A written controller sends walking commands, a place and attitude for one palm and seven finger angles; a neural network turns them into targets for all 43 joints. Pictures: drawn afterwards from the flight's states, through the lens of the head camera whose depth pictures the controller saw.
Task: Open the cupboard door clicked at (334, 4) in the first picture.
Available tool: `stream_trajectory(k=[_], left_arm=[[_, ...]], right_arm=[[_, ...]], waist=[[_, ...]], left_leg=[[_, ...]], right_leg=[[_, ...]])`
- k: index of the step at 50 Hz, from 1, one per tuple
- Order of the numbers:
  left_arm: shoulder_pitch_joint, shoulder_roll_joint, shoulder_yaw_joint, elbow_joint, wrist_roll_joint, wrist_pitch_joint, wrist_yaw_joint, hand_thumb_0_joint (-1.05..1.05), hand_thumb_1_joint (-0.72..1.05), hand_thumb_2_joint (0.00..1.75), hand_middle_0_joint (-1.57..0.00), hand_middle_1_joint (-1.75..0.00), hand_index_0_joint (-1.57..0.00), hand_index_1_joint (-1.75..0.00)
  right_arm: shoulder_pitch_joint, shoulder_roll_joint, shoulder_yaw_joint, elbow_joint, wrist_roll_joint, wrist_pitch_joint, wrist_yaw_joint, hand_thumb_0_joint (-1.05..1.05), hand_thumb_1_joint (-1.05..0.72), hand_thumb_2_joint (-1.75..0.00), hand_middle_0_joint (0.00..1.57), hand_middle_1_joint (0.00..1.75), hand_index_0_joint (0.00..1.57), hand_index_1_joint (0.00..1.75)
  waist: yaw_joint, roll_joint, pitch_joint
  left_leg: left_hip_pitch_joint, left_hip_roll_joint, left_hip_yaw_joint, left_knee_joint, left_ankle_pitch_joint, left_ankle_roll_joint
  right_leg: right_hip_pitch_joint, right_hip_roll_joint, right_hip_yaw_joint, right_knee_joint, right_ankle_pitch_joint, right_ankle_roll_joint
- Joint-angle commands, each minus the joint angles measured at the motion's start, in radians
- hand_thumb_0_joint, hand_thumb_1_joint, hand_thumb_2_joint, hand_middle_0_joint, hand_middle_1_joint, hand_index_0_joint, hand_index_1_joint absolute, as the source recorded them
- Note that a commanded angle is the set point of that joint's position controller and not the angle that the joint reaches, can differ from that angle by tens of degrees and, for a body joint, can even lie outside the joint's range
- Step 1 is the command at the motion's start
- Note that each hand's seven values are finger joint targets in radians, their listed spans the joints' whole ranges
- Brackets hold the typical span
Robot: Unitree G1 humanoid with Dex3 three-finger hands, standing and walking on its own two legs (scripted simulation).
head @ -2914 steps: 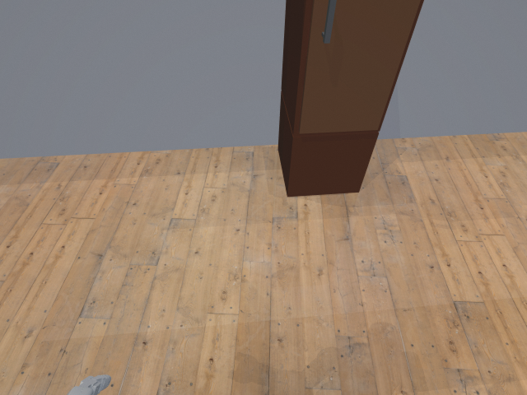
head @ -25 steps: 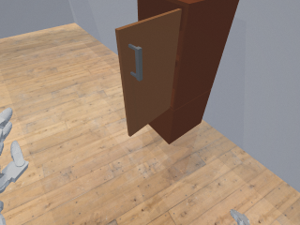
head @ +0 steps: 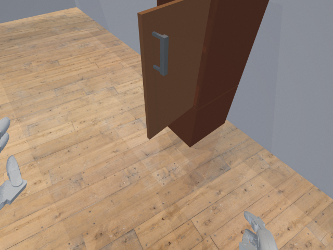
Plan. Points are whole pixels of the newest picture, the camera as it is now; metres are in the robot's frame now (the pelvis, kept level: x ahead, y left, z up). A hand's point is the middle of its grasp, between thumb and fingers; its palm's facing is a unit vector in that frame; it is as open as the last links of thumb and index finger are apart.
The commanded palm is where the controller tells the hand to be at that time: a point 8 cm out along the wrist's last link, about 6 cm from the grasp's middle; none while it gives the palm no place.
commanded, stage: stop stepping back and stand still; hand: left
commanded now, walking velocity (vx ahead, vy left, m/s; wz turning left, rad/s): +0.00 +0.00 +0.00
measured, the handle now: (159, 54) +0.68 +0.06 +0.12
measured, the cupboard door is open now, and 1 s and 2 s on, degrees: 97 97 97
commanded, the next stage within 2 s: let the arm hang, fingers relaxed in 0.70 s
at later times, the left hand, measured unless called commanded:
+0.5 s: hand (9, 202) +0.16 +0.26 +0.15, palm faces +0.42 -0.79 -0.46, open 7.4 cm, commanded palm +0.11 +0.30 +0.18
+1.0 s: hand out of the picture +0.10 +0.23 -0.10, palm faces +0.00 -0.92 -0.38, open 7.4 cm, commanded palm none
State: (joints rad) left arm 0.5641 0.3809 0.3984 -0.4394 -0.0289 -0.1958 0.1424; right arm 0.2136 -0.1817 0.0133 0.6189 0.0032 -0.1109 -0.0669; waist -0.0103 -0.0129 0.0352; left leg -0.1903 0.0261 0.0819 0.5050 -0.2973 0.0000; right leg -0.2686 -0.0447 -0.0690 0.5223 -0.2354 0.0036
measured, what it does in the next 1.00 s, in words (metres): shifts its weight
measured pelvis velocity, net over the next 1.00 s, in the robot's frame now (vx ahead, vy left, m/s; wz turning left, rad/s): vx -0.05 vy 0.00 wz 0.02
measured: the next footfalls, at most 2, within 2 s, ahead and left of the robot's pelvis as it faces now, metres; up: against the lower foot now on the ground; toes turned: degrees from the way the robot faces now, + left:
none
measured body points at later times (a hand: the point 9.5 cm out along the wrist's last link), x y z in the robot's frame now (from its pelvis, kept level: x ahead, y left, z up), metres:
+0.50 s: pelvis -0.04 +0.00 +0.00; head -0.03 +0.00 +0.45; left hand +0.14 +0.30 +0.18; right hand +0.12 -0.24 -0.08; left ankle -0.02 +0.12 -0.74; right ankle +0.03 -0.12 -0.74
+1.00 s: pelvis -0.05 +0.00 -0.01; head -0.03 -0.03 +0.44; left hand +0.10 +0.28 -0.08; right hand +0.08 -0.26 -0.14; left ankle -0.02 +0.12 -0.74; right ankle +0.03 -0.12 -0.74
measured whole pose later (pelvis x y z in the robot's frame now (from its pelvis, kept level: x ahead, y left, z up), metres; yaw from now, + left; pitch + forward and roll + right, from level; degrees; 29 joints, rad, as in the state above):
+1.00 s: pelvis -0.05 +0.00 -0.01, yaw +1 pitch -1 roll +1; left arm 0.26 0.27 0.06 0.53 0.04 0.05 0.00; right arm 0.16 -0.29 -0.02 0.82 -0.02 -0.02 0.02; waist -0.04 0.07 0.04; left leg -0.34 0.01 0.07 0.62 -0.27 0.02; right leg -0.40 -0.06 -0.07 0.61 -0.21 0.00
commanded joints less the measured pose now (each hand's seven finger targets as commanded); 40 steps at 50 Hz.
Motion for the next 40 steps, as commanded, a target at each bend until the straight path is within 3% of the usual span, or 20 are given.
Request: stream_trajectory(k=[1,6,9,13,24,26,34,39,40], left_arm=[[-0.062,0.208,0.146,-0.289,-0.003,-0.081,0.025,0.0,0.9,0.9,-0.2,-0.3,-0.2,-0.3],[-0.031,0.172,0.133,-0.192,-0.009,-0.074,0.026,0.0,0.9,0.9,-0.2,-0.3,-0.2,-0.3],[-0.058,0.161,0.121,-0.194,-0.009,-0.076,0.024,0.0,0.9,0.9,-0.2,-0.3,-0.2,-0.3],[-0.061,0.163,0.12,-0.179,-0.004,-0.073,0.024,0.0,0.9,0.9,-0.2,-0.3,-0.2,-0.3],[-0.068,0.165,0.116,-0.2,0.002,-0.069,0.031,0.0,0.9,0.9,-0.2,-0.3,-0.2,-0.3],[-0.061,0.174,0.125,-0.187,0.001,-0.064,0.032,0.0,0.9,0.9,-0.2,-0.3,-0.2,-0.3],[-0.069,0.16,0.106,-0.172,0.001,-0.059,0.033,0.0,0.9,0.9,-0.2,-0.3,-0.2,-0.3],[-0.057,0.168,0.113,-0.207,0.002,-0.062,0.035,0.0,0.9,0.9,-0.2,-0.3,-0.2,-0.3],[-0.151,0.035,-0.286,0.592,0.076,0.09,-0.115,0.0,0.9,0.9,-0.2,-0.3,-0.2,-0.3]], right_arm=[[-0.088,-0.139,-0.048,-0.162,-0.002,-0.061,-0.01,0.0,-0.9,-0.9,0.2,0.3,0.2,0.3],[-0.078,-0.141,-0.05,-0.156,0.001,-0.059,-0.007,0.0,-0.9,-0.9,0.2,0.3,0.2,0.3],[-0.082,-0.143,-0.049,-0.155,0.001,-0.054,-0.006,0.0,-0.9,-0.9,0.2,0.3,0.2,0.3],[-0.089,-0.142,-0.048,-0.16,0.001,-0.05,-0.01,0.0,-0.9,-0.9,0.2,0.3,0.2,0.3],[-0.084,-0.143,-0.053,-0.158,0.0,-0.054,-0.017,0.0,-0.9,-0.9,0.2,0.3,0.2,0.3],[-0.087,-0.144,-0.054,-0.159,0.0,-0.052,-0.017,0.0,-0.9,-0.9,0.2,0.3,0.2,0.3],[-0.086,-0.147,-0.053,-0.154,0.003,-0.047,-0.019,0.0,-0.9,-0.9,0.2,0.3,0.2,0.3],[-0.081,-0.146,-0.053,-0.158,0.002,-0.051,-0.021,0.0,-0.9,-0.9,0.2,0.3,0.2,0.3],[-0.116,-0.358,-0.104,0.111,-0.005,-0.075,0.08,0.0,-0.9,-0.9,0.2,0.3,0.2,0.3]], waist=[[0.013,0.153,-0.14],[0.01,0.082,-0.105],[0.007,0.09,-0.085],[0.009,0.067,-0.069],[0.011,0.076,-0.091],[0.011,0.045,-0.081],[0.008,0.043,-0.069],[0.011,0.062,-0.095],[-0.051,0.107,0.036]], left_leg=[[-0.031,0.098,-0.083,-0.137,0.412,0.011],[-0.076,0.071,-0.067,-0.146,0.198,0.005],[-0.104,0.068,-0.069,-0.169,0.077,0.011],[-0.127,0.068,-0.079,-0.191,0.011,0.017],[-0.114,0.055,-0.072,-0.171,-0.021,0.02],[-0.119,0.052,-0.077,-0.169,-0.022,0.017],[-0.121,0.053,-0.075,-0.16,-0.052,0.019],[-0.127,0.063,-0.083,-0.179,-0.036,0.023],[-0.242,0.099,-0.169,-0.034,0.121,0.046]], right_leg=[[0.154,0.004,0.011,0.002,0.271,0.002],[0.154,-0.019,0.055,-0.078,0.219,-0.003],[0.135,-0.015,0.07,-0.106,0.134,-0.001],[0.126,-0.013,0.069,-0.128,0.077,0.003],[0.111,-0.023,0.097,-0.175,0.024,-0.001],[0.102,-0.027,0.096,-0.189,0.004,-0.001],[0.072,-0.032,0.102,-0.215,-0.067,0.001],[0.11,-0.019,0.084,-0.174,-0.002,0.004],[-0.05,-0.064,0.045,-0.016,0.096,-0.024]])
